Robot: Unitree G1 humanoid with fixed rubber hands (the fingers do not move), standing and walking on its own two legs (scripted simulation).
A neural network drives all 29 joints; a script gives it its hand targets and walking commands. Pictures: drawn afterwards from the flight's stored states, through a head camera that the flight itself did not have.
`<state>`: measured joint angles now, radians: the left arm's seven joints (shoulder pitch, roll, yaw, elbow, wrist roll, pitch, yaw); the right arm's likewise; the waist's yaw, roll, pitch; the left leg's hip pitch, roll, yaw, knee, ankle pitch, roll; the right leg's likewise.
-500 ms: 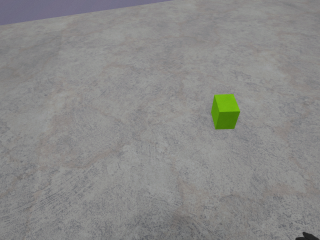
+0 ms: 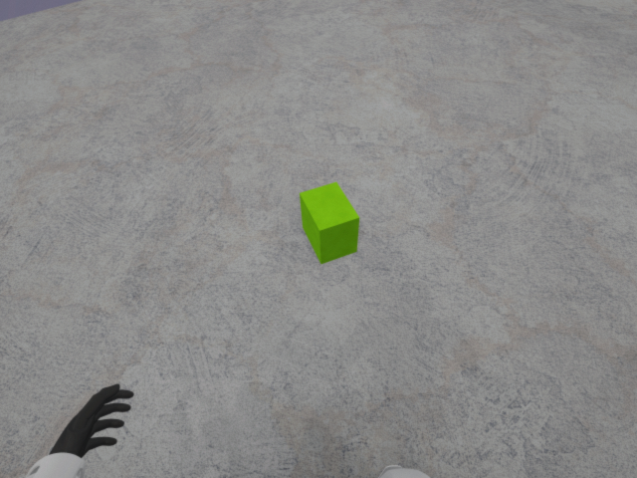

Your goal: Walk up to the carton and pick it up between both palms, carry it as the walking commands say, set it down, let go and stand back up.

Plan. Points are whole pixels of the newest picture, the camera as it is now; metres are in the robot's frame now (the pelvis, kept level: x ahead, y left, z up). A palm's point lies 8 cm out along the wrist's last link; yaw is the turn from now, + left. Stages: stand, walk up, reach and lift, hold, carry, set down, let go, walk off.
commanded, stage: walk up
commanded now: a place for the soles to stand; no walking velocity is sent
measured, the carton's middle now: (328, 223) +1.06 -0.06 -0.65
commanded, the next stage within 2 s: none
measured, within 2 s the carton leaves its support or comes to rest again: neither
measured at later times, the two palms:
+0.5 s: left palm (83, 379) +0.30 +0.35 -0.07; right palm (586, 373) +0.24 -0.33 -0.04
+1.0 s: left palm (100, 307) +0.41 +0.36 -0.08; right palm (507, 246) +0.47 -0.32 -0.06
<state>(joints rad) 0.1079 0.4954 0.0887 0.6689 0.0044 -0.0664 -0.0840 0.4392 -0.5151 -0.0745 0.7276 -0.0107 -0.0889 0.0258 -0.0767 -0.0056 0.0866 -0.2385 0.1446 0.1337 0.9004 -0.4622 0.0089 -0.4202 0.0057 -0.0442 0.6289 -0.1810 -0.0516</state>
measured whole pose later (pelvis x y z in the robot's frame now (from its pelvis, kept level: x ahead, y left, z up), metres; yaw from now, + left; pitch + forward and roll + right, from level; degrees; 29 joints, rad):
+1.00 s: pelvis +0.36 +0.02 +0.00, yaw -3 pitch -1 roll +1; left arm 0.41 0.50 0.07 0.73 0.00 -0.08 -0.04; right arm 0.27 -0.48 -0.07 0.72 -0.01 -0.10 0.06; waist 0.05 -0.02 0.05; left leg -0.41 0.03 0.08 0.64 -0.21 0.03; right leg -0.31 -0.08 -0.04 0.82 -0.45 -0.03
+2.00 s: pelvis +0.52 -0.01 +0.02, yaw -2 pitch -2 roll +0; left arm 0.05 0.42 -0.01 1.07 0.00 -0.04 0.00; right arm 0.01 -0.42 -0.01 1.06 0.01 -0.02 0.01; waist 0.01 0.00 0.05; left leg -0.18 0.04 0.03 0.46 -0.24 -0.02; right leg -0.20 -0.04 -0.06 0.45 -0.21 0.01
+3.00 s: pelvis +0.68 -0.20 -0.01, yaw +16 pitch -1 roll +2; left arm 0.18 0.46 0.05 0.78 0.01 -0.02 -0.01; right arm 0.23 -0.48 -0.05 0.80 0.00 -0.03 -0.02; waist 0.01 -0.02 0.09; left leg -0.40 -0.01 -0.02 0.89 -0.50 0.02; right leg -0.39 -0.11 -0.07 0.78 -0.38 0.01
